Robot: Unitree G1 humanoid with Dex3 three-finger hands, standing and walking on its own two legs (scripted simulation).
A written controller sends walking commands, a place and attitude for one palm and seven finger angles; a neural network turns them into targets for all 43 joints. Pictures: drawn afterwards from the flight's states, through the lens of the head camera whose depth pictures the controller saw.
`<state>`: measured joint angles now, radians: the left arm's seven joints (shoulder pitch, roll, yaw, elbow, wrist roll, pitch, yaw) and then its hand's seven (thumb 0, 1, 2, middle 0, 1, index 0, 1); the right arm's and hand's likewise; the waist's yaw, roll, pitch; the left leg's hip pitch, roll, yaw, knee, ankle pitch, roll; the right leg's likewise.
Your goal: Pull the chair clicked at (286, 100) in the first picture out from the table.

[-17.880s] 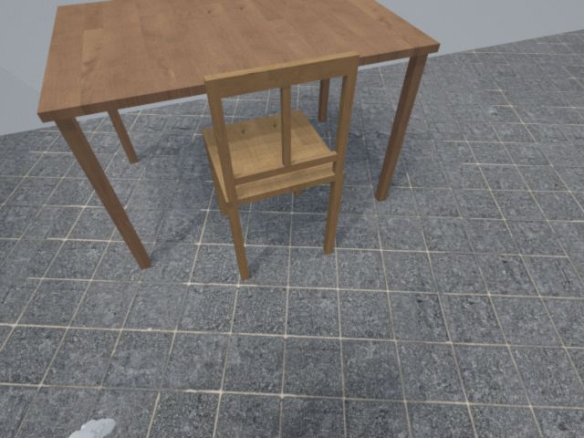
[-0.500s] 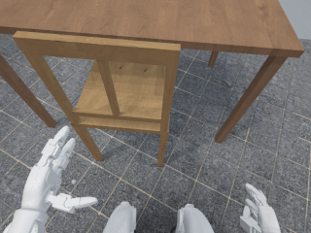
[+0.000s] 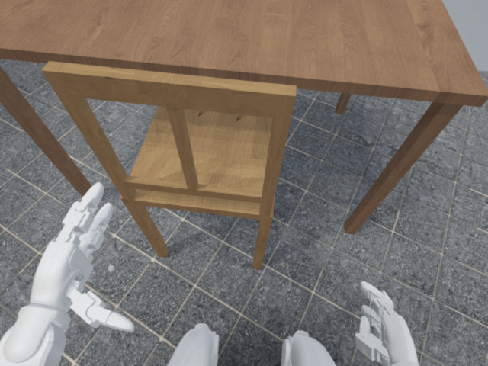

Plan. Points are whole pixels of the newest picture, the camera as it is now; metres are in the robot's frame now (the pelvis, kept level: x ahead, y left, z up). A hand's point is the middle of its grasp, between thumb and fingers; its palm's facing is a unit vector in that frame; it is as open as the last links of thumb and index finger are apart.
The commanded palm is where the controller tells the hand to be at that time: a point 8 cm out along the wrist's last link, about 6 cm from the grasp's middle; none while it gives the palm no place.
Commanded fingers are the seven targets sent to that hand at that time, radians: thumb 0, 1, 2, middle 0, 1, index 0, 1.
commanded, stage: raise the hand toward the chair's back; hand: left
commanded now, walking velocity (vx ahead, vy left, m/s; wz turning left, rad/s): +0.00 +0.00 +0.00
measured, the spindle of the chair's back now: (185, 152) +0.50 +0.16 -0.01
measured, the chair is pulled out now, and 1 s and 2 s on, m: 0.00 0.00 0.00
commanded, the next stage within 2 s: aim the fingers beside a spindle in 0.52 s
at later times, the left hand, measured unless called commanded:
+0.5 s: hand (122, 268) +0.24 +0.19 +0.05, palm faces -0.05 -1.00 -0.07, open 16.9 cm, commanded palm +0.22 +0.25 +0.06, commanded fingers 0.00 -0.50 0.30 -0.06 -0.08 -0.06 -0.08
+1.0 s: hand (141, 252) +0.27 +0.17 +0.04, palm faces -0.08 -1.00 -0.05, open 16.9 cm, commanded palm +0.25 +0.23 +0.04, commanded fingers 0.00 -0.50 0.30 -0.06 -0.08 -0.06 -0.08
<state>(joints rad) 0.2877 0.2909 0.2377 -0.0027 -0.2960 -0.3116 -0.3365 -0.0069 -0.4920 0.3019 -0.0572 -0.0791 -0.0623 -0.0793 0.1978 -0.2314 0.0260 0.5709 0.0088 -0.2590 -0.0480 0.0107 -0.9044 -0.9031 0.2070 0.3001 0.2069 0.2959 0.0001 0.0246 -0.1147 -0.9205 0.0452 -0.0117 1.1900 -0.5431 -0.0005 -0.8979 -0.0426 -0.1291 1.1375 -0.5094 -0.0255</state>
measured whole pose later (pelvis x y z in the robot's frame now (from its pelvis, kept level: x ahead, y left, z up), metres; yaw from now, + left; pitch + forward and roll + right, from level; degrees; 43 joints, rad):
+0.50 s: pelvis +0.00 -0.01 +0.00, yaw +0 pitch +15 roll -1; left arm 0.27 0.28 0.24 0.04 -0.30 -0.33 -0.34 -0.01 -0.50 0.30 -0.06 -0.08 -0.06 -0.08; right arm 0.21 -0.25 0.01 0.58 0.02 -0.27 -0.05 0.01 -0.91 -0.90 0.20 0.30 0.20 0.30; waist -0.01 0.02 -0.11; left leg -0.90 0.05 -0.01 1.17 -0.53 -0.02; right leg -0.90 -0.03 -0.12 1.14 -0.51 -0.04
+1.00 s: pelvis -0.01 -0.01 -0.01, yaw +0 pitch +16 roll -1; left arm 0.12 0.26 0.20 0.13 -0.26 -0.33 -0.30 -0.01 -0.50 0.30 -0.06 -0.08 -0.06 -0.08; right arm 0.21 -0.26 0.02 0.59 0.01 -0.29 -0.05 0.01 -0.91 -0.90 0.20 0.30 0.20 0.30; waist -0.02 0.02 -0.12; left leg -0.96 0.05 0.00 1.20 -0.53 -0.01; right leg -0.95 -0.04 -0.11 1.17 -0.50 -0.04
